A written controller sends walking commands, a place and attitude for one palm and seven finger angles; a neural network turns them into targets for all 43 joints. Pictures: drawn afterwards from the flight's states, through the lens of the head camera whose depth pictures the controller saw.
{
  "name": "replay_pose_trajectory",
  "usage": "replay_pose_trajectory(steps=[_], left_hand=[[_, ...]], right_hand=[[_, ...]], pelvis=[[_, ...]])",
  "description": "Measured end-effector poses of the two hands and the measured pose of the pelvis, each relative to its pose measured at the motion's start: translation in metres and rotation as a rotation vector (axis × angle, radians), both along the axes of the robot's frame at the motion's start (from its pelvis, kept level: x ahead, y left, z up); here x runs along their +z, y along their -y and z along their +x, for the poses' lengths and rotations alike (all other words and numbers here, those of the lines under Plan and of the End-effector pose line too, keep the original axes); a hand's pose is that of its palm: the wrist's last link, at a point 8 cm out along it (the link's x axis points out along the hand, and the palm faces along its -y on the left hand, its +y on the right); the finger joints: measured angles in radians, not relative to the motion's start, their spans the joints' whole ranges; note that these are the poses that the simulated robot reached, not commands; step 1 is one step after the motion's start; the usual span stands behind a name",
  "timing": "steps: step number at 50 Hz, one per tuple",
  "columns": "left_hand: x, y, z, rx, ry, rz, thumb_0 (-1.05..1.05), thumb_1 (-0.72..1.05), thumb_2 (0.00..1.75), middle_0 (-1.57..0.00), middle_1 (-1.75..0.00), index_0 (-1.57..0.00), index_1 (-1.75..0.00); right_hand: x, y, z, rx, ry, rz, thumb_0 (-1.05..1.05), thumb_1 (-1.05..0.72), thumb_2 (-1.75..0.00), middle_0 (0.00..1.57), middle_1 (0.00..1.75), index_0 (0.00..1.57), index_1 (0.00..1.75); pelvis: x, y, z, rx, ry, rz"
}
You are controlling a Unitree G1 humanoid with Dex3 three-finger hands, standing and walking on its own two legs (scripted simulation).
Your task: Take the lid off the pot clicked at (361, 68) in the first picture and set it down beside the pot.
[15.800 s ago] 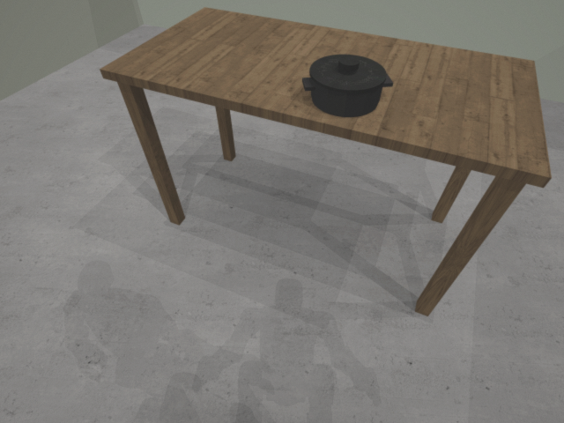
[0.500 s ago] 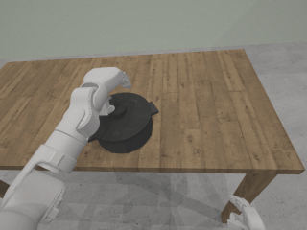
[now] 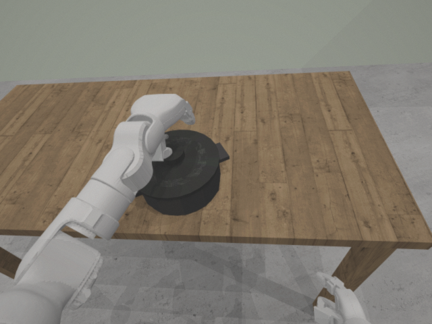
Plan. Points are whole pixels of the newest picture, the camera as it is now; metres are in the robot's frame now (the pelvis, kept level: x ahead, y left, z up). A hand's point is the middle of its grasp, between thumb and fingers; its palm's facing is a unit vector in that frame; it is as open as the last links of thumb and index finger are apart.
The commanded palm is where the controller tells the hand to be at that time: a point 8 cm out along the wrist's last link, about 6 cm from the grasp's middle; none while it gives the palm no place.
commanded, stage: move the open hand above the knob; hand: left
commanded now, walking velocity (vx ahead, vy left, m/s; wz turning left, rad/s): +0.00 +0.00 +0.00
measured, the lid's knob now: (172, 154) +0.43 +0.11 +0.08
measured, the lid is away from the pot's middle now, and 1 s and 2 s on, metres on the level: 0.00 0.00 0.00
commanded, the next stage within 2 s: lower the open fingers around the knob in 0.38 s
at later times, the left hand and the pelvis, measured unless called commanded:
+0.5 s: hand (161, 140) +0.40 +0.11 +0.15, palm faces -0.18 -0.03 -0.98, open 10.1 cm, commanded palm +0.38 +0.13 +0.22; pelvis +0.00 +0.00 +0.00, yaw +0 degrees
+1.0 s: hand (165, 156) +0.39 +0.11 +0.12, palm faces -0.26 -0.04 -0.96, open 10.1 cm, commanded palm +0.38 +0.12 +0.18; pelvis +0.00 +0.00 +0.00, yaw +0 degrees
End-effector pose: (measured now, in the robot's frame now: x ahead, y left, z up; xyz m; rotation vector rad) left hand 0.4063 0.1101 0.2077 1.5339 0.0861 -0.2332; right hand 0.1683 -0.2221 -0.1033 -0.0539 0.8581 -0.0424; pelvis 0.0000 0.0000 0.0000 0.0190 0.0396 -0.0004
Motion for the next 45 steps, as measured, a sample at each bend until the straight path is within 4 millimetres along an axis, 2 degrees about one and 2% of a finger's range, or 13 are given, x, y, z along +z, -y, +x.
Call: replay_pose_trajectory(steps=[8, 27, 36, 45], left_hand=[[0.003, 0.008, -0.001, -0.025, 0.025, -0.019, 0.00, -0.31, 1.46, -0.84, -0.09, -0.85, -0.08], [0.001, -0.008, -0.014, 0.004, 0.023, -0.025, 0.00, -0.31, 1.46, -0.84, -0.09, -0.85, -0.08], [-0.013, -0.015, -0.019, 0.018, -0.027, -0.025, 0.00, -0.31, 1.46, -0.84, -0.09, -0.84, -0.08], [-0.023, -0.013, -0.019, 0.015, -0.048, -0.015, 0.00, -0.31, 1.46, -0.84, -0.09, -0.85, -0.08]], right_hand=[[-0.001, 0.000, -0.001, -0.003, -0.006, 0.007, 0.01, -0.91, -0.90, 0.20, 0.30, 0.20, 0.30], [0.007, 0.002, 0.016, 0.019, 0.039, -0.003, 0.01, -0.91, -0.90, 0.20, 0.30, 0.20, 0.30], [0.011, 0.002, 0.016, 0.018, 0.054, -0.007, 0.01, -0.91, -0.90, 0.20, 0.30, 0.20, 0.30], [0.005, 0.002, 0.004, 0.009, 0.019, -0.013, 0.01, -0.91, -0.90, 0.20, 0.30, 0.20, 0.30]], pelvis=[[0.000, -0.001, 0.002, -0.006, -0.001, 0.000], [0.000, 0.003, 0.000, 0.001, 0.006, -0.001], [0.000, 0.004, -0.002, 0.001, 0.010, -0.002], [0.000, 0.002, -0.004, 0.004, 0.011, -0.002]])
